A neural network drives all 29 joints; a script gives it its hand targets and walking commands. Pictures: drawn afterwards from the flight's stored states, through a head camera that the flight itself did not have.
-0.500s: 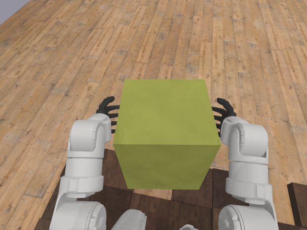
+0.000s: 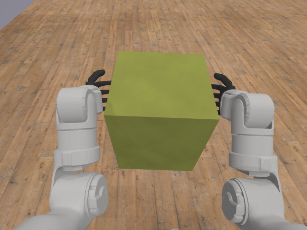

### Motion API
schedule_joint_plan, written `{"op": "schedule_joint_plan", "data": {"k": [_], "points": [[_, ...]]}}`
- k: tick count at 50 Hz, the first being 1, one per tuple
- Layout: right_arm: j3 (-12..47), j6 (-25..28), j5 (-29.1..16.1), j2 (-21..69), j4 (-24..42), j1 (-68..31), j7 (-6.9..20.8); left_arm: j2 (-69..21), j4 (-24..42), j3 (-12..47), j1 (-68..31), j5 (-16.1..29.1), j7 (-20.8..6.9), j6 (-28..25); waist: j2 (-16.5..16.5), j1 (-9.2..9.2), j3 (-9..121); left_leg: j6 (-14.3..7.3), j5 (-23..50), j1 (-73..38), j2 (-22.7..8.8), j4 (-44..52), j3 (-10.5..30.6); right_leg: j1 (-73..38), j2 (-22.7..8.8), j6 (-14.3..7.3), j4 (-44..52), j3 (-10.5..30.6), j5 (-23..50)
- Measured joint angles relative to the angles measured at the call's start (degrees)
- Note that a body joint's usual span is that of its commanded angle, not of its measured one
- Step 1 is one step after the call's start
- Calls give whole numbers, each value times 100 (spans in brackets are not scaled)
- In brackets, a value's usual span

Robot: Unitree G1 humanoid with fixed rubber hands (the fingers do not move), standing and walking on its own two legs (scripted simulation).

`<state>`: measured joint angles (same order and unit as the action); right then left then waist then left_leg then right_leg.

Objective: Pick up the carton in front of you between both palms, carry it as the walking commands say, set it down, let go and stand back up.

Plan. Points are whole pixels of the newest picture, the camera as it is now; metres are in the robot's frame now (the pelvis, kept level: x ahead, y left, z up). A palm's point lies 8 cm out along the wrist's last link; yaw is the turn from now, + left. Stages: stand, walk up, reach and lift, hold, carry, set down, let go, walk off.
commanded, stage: carry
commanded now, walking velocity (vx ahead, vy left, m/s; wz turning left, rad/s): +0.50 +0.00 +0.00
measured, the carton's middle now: (158, 115) +0.39 -0.04 +0.12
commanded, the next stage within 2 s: none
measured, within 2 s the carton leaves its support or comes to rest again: neither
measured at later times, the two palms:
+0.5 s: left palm (70, 76) +0.64 +0.24 +0.09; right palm (153, 67) +0.66 -0.06 +0.09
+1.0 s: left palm (82, 40) +0.92 +0.23 +0.09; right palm (147, 38) +0.93 -0.07 +0.09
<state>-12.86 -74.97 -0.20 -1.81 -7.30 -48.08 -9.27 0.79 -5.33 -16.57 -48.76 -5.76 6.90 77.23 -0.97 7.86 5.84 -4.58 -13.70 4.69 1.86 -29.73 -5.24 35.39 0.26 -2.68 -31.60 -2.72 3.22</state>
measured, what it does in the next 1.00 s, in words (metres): goes down: right foot, then left foot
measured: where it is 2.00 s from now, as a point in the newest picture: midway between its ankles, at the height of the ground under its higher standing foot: (126, 127)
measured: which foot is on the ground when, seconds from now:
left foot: down 0.00-0.04, up 0.06-0.44, down 0.46-1.00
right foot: up 0.00-0.00, down 0.02-0.46, up 0.48-0.96, down 0.98-1.00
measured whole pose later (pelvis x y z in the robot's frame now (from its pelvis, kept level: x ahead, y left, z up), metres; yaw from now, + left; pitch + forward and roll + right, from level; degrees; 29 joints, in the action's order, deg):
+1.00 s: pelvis +0.58 +0.08 -0.04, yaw +3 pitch +4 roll -1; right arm -11.6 -66.9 1.8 0.0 -7.5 -35.0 -6.4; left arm -1.9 -6.9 -10.7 -35.8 -5.3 7.8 68.3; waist 0.6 2.4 6.4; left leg -3.1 -27.4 4.0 1.9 -37.6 -3.9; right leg 29.0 2.0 -6.6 -28.7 -10.4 -4.3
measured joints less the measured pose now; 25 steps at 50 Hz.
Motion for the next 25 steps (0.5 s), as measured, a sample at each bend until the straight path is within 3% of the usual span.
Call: {"op": "schedule_joint_plan", "data": {"k": [1, 2, 3, 4, 5, 7, 9, 14, 17, 22, 23, 25], "points": [[2, -27, -12, -59, -156, -124, 12, 5, -89, -16, -67, -26, -4, 26, 0, -51, 21, 53, -237, -170, 6, -155, -4, -191, 4, -38, 271, -68, 281], [12, -40, -31, -143, -309, -240, 31, -9, -190, -15, -119, -49, -7, 13, 107, -171, 29, 101, -495, -220, -83, -509, -2, -388, 92, -380, 263, -181, -130], [-8, -31, -46, -227, -458, -364, 53, -25, -300, -1, -197, -79, -9, -25, 261, -304, -13, 170, -705, -17, -160, -1228, 162, -429, 246, -1068, 86, -274, -602], [-45, -25, -53, -303, -585, -460, 77, -39, -442, 26, -287, -106, -9, -67, 347, -412, -84, 215, -966, 340, -131, -2106, 389, -407, 324, -1537, -129, -321, -900], [-74, -42, -47, -354, -685, -504, 97, -60, -566, 58, -317, -119, -8, -97, 388, -523, -145, 229, -1135, 735, -82, -2886, 532, -403, 355, -1630, -272, -334, -1092], [-110, -122, 26, -336, -813, -507, 108, -95, -640, 104, -194, -88, 31, -78, 409, -731, -230, 238, -1124, 1495, -45, -3782, 594, -507, 375, -1476, -258, -291, -1203], [-158, -199, 152, -226, -809, -443, 110, -116, -553, 97, 18, 2, 59, -37, 408, -901, -336, 289, -980, 2142, -108, -3864, 564, -694, 366, -1348, -63, -244, -1229], [-341, -133, 464, 136, -338, -57, 130, -239, -210, 36, 482, 131, 116, -232, 308, -1250, -582, 442, -791, 3165, -318, -2725, 524, -1148, 266, -1313, 214, -178, -1489], [-409, 44, 598, 312, -5, 269, 183, -318, -62, 87, 742, 166, 126, -489, 272, -1372, -616, 452, -178, 3329, -369, -1818, 533, -1403, 200, -1312, 135, -130, -1825], [-334, 353, 722, 444, 263, 731, 262, -305, -39, 298, 1023, 244, 140, -809, 293, -1342, -401, 414, 1494, 2611, -344, 175, 302, -1734, 93, -1268, -694, -118, -2757], [-296, 416, 748, 458, 207, 750, 278, -250, -81, 331, 1041, 273, 136, -848, 339, -1304, -305, 381, 1467, 2352, -369, 369, 241, -1668, 83, -1184, -1178, -124, -2943], [-212, 663, 803, 510, 63, 856, 297, -81, -338, 414, 967, 323, 91, -996, 60, -1110, -261, 188, 510, 2392, -143, -176, 142, -1291, -42, -686, -2355, 161, -3245]]}}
